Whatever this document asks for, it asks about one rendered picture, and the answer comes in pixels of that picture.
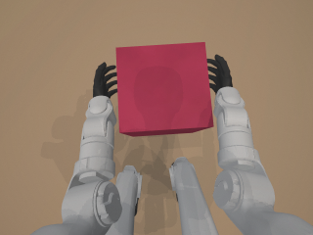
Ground robot right hand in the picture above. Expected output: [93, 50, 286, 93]
[206, 54, 233, 95]

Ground right robot forearm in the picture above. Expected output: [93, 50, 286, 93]
[213, 86, 275, 203]

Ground robot right shin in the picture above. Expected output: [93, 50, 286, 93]
[173, 157, 196, 194]

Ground robot shin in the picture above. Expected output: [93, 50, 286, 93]
[173, 157, 196, 194]
[116, 165, 138, 205]

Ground left robot upper arm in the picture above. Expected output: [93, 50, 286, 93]
[30, 180, 122, 235]

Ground carton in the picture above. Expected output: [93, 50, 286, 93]
[115, 42, 214, 137]

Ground robot left shin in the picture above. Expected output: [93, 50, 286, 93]
[116, 165, 138, 205]

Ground robot left hand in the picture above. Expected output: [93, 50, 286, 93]
[93, 62, 117, 98]

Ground left robot forearm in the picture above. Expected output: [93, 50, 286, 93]
[61, 95, 117, 217]

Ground right robot upper arm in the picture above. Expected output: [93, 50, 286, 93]
[212, 168, 313, 235]

